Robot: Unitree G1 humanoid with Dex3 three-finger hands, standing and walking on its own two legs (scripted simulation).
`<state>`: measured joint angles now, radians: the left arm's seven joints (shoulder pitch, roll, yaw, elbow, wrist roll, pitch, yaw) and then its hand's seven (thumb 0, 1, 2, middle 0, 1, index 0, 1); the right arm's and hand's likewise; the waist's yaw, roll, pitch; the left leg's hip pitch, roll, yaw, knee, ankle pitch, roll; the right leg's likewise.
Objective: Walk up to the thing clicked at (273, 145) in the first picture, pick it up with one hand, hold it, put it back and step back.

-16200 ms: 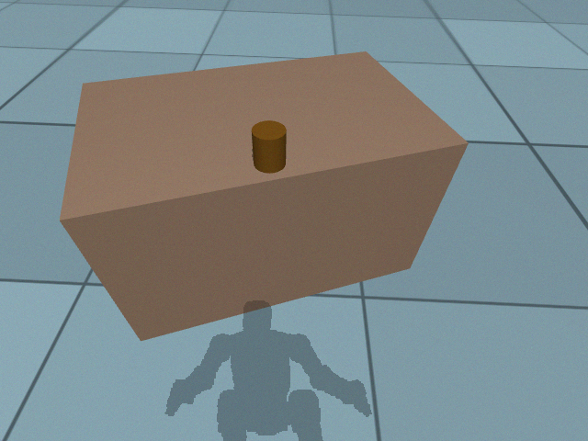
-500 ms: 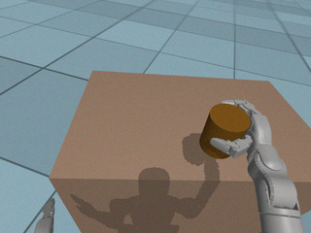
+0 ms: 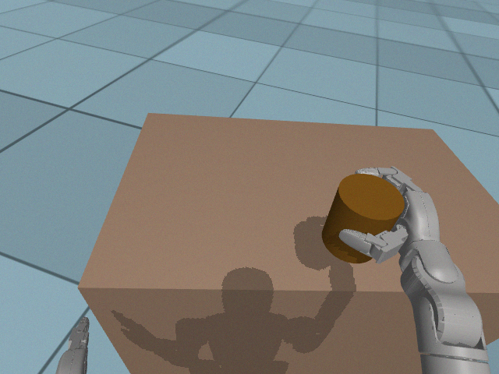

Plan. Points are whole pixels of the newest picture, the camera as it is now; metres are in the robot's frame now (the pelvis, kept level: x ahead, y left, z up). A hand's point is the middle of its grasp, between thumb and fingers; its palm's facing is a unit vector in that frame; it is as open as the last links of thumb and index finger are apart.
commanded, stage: hold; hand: right
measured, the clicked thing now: (359, 219) +0.32 -0.16 +0.15
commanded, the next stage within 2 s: crouch in 1.40 s
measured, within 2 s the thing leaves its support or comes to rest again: neither
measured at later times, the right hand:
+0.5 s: hand (369, 215) +0.32 -0.17 +0.16, palm faces +0.12 +0.99 -0.04, open 11.8 cm
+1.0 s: hand (367, 223) +0.31 -0.16 +0.16, palm faces +0.12 +0.99 -0.04, open 11.8 cm
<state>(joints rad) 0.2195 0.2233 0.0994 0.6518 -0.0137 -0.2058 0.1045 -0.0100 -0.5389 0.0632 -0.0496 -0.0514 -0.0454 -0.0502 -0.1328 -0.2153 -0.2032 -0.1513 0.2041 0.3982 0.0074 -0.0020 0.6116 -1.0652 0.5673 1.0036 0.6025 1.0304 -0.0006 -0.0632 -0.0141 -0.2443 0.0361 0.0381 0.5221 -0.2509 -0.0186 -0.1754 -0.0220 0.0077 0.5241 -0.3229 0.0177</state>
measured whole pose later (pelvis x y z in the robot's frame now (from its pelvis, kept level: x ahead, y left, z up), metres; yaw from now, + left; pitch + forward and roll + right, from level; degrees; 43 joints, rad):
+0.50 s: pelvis +0.00 +0.00 +0.00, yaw +0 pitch -2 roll +0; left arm 0.22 0.23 0.10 0.67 -0.01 -0.21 0.10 -0.01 -0.54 0.06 -0.05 -0.05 -0.05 -0.05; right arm -0.13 -0.21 -0.20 -0.17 0.20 0.41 0.01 0.00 0.61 -1.06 0.57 1.00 0.61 1.02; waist 0.00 -0.07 -0.02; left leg -0.24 0.04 0.04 0.53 -0.25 -0.02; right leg -0.18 -0.02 0.01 0.53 -0.32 0.02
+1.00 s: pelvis -0.01 +0.00 +0.00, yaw +0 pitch -2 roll +0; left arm 0.21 0.22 0.10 0.66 -0.01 -0.22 0.11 -0.01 -0.54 0.06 -0.05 -0.05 -0.05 -0.05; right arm -0.10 -0.20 -0.18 -0.18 0.20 0.40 0.00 0.00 0.61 -1.06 0.57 1.00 0.61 1.02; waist 0.00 -0.06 -0.01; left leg -0.25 0.04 0.04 0.53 -0.24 -0.02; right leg -0.18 -0.02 0.01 0.53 -0.32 0.02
